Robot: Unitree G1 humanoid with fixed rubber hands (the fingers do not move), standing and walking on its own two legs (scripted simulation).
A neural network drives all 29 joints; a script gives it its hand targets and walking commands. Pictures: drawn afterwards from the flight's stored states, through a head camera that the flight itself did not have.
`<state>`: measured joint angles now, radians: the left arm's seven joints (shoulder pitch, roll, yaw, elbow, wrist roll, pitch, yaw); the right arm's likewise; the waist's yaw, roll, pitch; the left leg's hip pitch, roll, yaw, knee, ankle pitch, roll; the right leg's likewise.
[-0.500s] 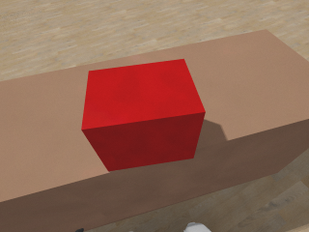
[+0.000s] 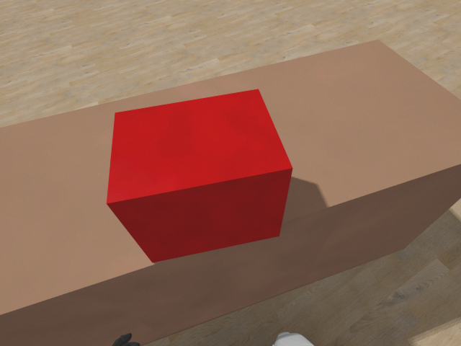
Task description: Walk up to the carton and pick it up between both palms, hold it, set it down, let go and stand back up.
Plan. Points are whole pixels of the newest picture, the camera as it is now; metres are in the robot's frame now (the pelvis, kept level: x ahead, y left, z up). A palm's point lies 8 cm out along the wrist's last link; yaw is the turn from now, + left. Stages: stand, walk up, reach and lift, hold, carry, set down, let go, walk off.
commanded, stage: walk up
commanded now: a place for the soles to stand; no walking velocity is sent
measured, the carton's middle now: (203, 179) +0.40 +0.08 +0.03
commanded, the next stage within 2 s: reach and lift in 0.14 s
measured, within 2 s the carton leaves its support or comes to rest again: neither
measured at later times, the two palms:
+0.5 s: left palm (110, 329) +0.16 +0.25 -0.09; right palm (393, 324) +0.17 -0.26 -0.11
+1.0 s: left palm (93, 321) +0.16 +0.27 -0.05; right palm (384, 317) +0.17 -0.23 -0.07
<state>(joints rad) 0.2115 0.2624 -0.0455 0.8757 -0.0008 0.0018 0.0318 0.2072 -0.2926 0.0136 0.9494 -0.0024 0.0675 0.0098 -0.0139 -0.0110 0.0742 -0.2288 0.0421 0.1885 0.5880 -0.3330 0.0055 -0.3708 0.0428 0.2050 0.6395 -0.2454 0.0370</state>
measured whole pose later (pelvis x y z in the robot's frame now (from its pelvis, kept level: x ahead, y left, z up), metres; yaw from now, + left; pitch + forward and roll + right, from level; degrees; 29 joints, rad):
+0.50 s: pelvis -0.01 -0.01 -0.02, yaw +6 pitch -5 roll -1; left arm 0.07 0.27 0.02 0.41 0.11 0.52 -0.04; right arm 0.07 -0.25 -0.09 0.73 0.03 0.06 0.04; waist -0.04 0.01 0.15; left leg -0.29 0.08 0.06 0.82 -0.44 -0.02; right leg -0.34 0.00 -0.01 0.76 -0.33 0.01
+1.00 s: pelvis +0.02 -0.02 +0.02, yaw +6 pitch -5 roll +0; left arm 0.15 0.31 0.07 0.51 -0.02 0.18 -0.04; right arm 0.26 -0.15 -0.05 0.61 0.01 -0.12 -0.03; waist -0.02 -0.01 0.12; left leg -0.08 0.06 0.07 0.44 -0.27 -0.03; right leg -0.15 -0.01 -0.01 0.44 -0.20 0.01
